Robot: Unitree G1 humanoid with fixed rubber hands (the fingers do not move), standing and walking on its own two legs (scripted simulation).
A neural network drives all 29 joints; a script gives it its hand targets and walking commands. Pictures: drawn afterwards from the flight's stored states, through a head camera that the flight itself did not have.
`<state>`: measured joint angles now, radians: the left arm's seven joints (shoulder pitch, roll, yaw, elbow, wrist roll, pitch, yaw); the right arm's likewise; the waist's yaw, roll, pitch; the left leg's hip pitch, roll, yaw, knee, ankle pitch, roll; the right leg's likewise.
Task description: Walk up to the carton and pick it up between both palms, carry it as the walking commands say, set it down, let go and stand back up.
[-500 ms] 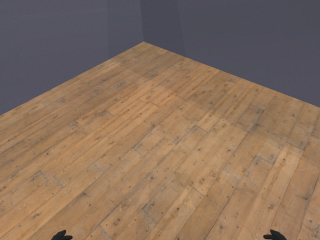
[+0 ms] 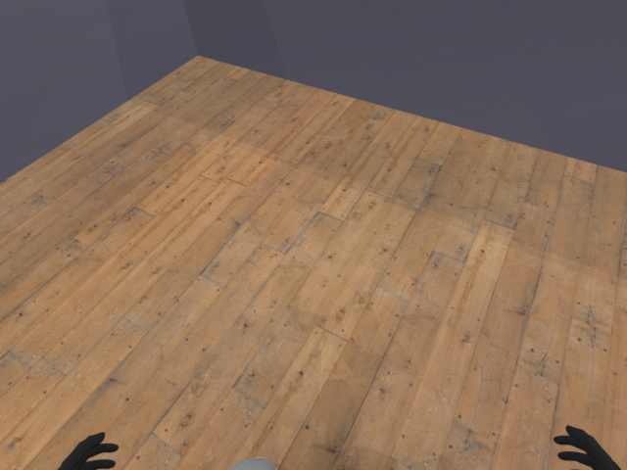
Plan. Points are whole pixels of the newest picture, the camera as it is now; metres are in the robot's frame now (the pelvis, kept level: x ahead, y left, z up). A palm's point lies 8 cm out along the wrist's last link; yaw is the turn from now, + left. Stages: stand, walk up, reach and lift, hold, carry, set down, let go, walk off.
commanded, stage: walk up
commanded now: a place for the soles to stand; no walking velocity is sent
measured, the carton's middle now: out of the picture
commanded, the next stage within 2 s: none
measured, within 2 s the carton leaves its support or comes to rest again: neither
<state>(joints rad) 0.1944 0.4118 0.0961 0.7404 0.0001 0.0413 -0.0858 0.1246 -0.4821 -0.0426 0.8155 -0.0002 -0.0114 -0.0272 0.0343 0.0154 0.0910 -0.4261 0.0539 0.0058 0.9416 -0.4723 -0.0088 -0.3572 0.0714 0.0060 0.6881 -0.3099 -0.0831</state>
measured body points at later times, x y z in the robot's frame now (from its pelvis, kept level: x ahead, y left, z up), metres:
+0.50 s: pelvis -0.06 -0.07 +0.01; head -0.02 -0.09 +0.45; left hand +0.20 +0.16 -0.08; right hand -0.09 -0.46 -0.06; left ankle +0.04 +0.07 -0.72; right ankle -0.09 -0.21 -0.71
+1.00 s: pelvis -0.11 -0.17 +0.01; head -0.09 -0.19 +0.46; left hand +0.23 -0.08 -0.07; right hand -0.31 -0.50 -0.06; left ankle +0.02 -0.08 -0.72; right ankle -0.20 -0.28 -0.70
